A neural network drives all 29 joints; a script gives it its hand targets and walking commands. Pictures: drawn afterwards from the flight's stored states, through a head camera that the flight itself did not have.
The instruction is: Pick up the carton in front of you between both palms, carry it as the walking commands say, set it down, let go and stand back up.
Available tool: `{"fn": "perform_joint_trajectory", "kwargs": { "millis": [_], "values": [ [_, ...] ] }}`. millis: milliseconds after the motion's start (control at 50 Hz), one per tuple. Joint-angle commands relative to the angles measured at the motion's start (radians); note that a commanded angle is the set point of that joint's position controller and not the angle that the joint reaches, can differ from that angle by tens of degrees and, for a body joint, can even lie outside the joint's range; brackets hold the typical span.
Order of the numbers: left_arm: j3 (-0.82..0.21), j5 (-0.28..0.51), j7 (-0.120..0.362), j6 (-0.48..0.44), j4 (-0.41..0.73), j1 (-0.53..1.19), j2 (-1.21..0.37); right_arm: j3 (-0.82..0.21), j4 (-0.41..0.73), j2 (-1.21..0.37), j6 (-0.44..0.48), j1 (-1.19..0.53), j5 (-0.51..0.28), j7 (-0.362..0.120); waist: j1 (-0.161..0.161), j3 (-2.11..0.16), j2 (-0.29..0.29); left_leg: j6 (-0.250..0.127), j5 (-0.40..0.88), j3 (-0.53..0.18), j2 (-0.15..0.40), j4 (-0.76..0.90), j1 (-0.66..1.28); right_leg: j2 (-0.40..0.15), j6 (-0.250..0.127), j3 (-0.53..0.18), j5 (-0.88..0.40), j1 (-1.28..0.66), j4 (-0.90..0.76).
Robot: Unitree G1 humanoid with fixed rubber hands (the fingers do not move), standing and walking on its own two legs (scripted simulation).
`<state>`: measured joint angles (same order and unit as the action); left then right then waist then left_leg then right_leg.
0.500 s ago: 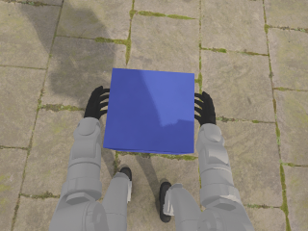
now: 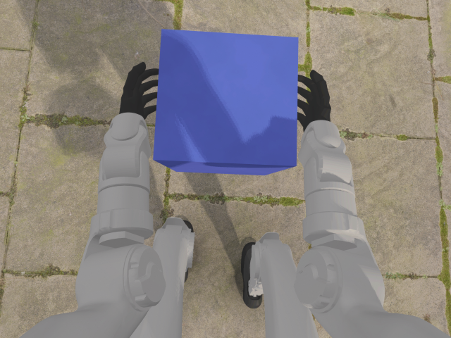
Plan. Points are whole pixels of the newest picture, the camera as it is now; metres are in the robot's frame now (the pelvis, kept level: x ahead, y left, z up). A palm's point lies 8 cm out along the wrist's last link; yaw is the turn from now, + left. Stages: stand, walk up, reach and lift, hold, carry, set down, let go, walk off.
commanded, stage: set down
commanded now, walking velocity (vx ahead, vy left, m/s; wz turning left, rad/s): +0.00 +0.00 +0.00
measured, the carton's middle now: (224, 118) +0.48 +0.04 -0.16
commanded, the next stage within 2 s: none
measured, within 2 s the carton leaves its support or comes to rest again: rests again in 1.32 s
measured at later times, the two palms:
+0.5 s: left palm (149, 121) +0.48 +0.20 -0.24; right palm (283, 123) +0.51 -0.09 -0.24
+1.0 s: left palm (152, 122) +0.51 +0.22 -0.36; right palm (264, 125) +0.55 -0.08 -0.37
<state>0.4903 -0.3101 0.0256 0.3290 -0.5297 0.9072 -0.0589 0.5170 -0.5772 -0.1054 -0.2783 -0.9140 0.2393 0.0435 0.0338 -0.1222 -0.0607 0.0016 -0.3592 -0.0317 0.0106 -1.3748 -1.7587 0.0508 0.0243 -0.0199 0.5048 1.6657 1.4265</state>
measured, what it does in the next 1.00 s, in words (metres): lowers itself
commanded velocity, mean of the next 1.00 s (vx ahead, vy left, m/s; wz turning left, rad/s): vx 0.00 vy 0.00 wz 0.00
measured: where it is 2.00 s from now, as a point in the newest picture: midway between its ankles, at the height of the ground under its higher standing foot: (216, 275)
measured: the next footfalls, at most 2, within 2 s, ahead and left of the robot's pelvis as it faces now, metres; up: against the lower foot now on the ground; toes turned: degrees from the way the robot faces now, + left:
none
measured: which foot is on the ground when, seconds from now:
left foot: down 0.00-1.00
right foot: down 0.00-1.00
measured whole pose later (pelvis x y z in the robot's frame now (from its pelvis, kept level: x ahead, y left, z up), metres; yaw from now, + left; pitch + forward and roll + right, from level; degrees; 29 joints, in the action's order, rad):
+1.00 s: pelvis -0.02 -0.01 -0.20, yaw -1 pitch +42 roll -2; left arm 0.34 -0.03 -0.04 0.28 -0.84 1.41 0.26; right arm 0.21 -0.91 0.20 -0.23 -1.45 -0.03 0.18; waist 0.11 0.29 -0.04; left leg 0.02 -0.49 -0.05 0.01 -2.07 -2.32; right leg 0.09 0.03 -0.01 0.68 2.21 2.16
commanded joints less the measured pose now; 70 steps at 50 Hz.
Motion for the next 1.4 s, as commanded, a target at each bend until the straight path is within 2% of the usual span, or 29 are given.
{"fn": "perform_joint_trajectory", "kwargs": {
  "millis": [0,140,340,500,760,860,940,1020,1100,1240,1380],
  "values": [
    [-0.583,0.162,0.221,-0.011,-0.072,0.601,-0.901,-0.574,-0.075,-0.859,0.002,-0.626,-0.143,-0.264,0.018,-1.010,0.101,0.027,0.294,0.040,-0.143,0.004,0.806,0.158,-0.001,0.073,-0.174,-0.108,-0.076],
    [-0.593,0.194,0.196,0.003,-0.076,0.686,-0.873,-0.591,-0.087,-0.844,-0.016,-0.724,-0.181,-0.259,0.037,-1.080,0.092,0.031,0.297,0.055,-0.146,-0.108,0.711,0.163,0.003,0.088,-0.167,-0.010,0.042],
    [-0.534,0.205,0.189,-0.010,-0.116,0.799,-0.781,-0.569,-0.133,-0.793,-0.008,-0.847,-0.192,-0.223,0.065,-1.037,0.046,0.027,0.249,0.076,-0.138,-0.251,0.514,0.156,0.007,0.093,-0.131,0.096,0.175],
    [-0.511,0.231,0.200,-0.027,-0.128,0.899,-0.693,-0.576,-0.153,-0.734,0.009,-0.941,-0.215,-0.184,0.081,-1.022,0.033,0.028,0.231,0.101,-0.121,-0.360,0.395,0.148,0.009,0.094,-0.133,0.097,0.277],
    [-0.525,0.320,0.206,-0.071,-0.164,1.039,-0.564,-0.655,-0.178,-0.629,0.054,-1.094,-0.318,-0.152,0.129,-0.976,0.004,0.023,0.293,0.114,-0.086,-0.541,0.331,0.134,0.007,0.095,-0.185,0.077,0.457],
    [-0.545,0.390,0.204,-0.084,-0.193,1.043,-0.596,-0.699,-0.136,-0.591,0.085,-1.180,-0.372,-0.136,0.116,-1.016,-0.003,0.023,0.386,0.103,-0.081,-0.604,0.392,0.129,0.004,0.103,-0.236,0.058,0.513],
    [-0.562,0.418,0.210,-0.080,-0.194,1.049,-0.616,-0.702,-0.141,-0.603,0.088,-1.167,-0.380,-0.136,0.100,-1.030,0.003,0.023,0.424,0.101,-0.081,-0.634,0.403,0.128,-0.001,0.105,-0.263,0.053,0.541],
    [-0.540,0.409,0.219,-0.084,-0.230,1.034,-0.623,-0.670,-0.186,-0.615,0.089,-1.132,-0.363,-0.149,0.098,-0.902,-0.005,0.020,0.391,0.095,-0.083,-0.645,0.329,0.127,-0.006,0.102,-0.232,0.121,0.553],
    [-0.501,0.384,0.217,-0.092,-0.264,1.025,-0.605,-0.647,-0.215,-0.602,0.095,-1.130,-0.358,-0.159,0.110,-0.802,-0.008,0.015,0.343,0.092,-0.083,-0.650,0.284,0.128,-0.008,0.096,-0.180,0.184,0.557],
    [-0.442,0.368,0.221,-0.106,-0.321,1.037,-0.559,-0.623,-0.238,-0.546,0.105,-1.169,-0.349,-0.160,0.125,-0.693,-0.041,0.008,0.244,0.093,-0.079,-0.658,0.189,0.124,-0.011,0.086,-0.116,0.186,0.565],
    [-0.390,0.350,0.242,-0.108,-0.390,1.039,-0.503,-0.569,-0.320,-0.506,0.089,-1.111,-0.289,-0.164,0.120,-0.529,-0.049,0.001,0.134,0.091,-0.073,-0.665,0.086,0.115,-0.019,0.075,-0.038,0.221,0.563]
  ]
}}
